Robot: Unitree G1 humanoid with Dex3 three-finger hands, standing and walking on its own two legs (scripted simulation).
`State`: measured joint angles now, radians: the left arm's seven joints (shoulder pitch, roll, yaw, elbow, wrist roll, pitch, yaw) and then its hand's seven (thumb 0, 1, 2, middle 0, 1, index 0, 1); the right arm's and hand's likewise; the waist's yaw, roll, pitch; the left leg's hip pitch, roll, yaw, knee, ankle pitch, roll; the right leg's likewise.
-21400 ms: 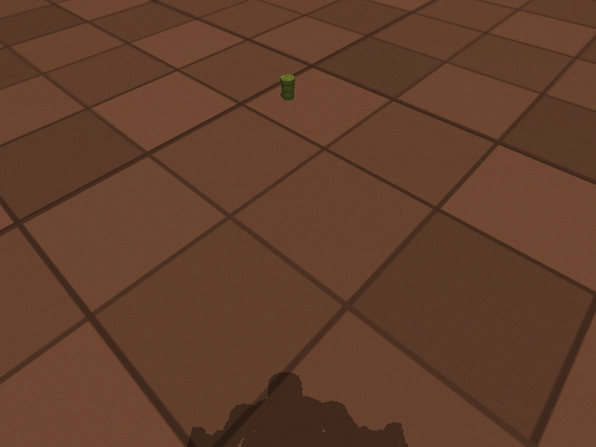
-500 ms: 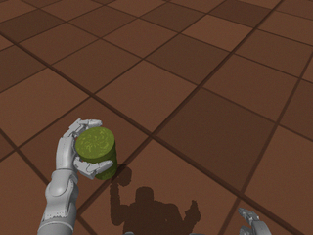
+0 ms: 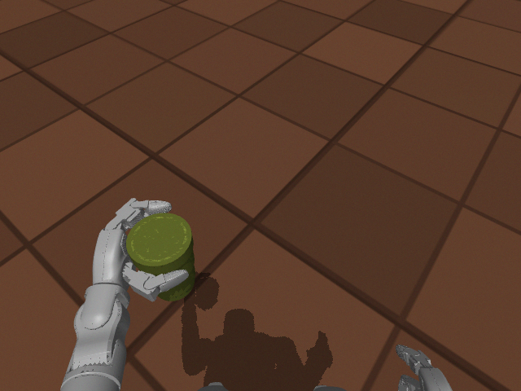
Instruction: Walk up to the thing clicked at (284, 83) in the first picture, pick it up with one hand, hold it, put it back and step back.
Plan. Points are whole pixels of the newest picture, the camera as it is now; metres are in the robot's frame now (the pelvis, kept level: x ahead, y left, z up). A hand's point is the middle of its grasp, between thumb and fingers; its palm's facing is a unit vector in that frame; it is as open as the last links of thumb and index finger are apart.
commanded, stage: hold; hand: left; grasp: from the side
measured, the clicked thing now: (167, 262) +0.32 +0.16 +0.01
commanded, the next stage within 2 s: crouch in 0.34 s
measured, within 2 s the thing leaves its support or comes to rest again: neither
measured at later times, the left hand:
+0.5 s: hand (161, 252) +0.32 +0.16 +0.04, palm faces +0.00 -1.00 -0.01, open 11.8 cm
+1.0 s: hand (180, 280) +0.35 +0.17 -0.12, palm faces +0.00 -1.00 +0.00, open 11.8 cm
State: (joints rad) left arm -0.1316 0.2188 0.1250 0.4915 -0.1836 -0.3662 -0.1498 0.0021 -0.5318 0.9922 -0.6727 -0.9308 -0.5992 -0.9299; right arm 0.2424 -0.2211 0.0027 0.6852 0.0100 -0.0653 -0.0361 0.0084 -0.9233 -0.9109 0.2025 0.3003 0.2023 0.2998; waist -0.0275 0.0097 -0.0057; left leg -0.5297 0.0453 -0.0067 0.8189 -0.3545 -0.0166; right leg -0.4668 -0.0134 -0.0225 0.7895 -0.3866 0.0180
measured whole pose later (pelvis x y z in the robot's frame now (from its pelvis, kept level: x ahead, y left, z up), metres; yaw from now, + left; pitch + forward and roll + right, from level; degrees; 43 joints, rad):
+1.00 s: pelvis -0.02 +0.00 -0.10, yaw -1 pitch +22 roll -2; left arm -0.33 0.25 0.22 0.86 -0.17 -0.69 -0.20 0.00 -0.53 0.99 -0.67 -0.94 -0.59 -0.94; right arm 0.20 -0.25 -0.02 0.70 -0.05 -0.09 0.02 0.01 -0.90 -0.91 0.20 0.30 0.20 0.30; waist -0.08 -0.02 -0.14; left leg -1.23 0.05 -0.05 1.37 -0.53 -0.03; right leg -1.16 -0.01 -0.04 1.35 -0.58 0.01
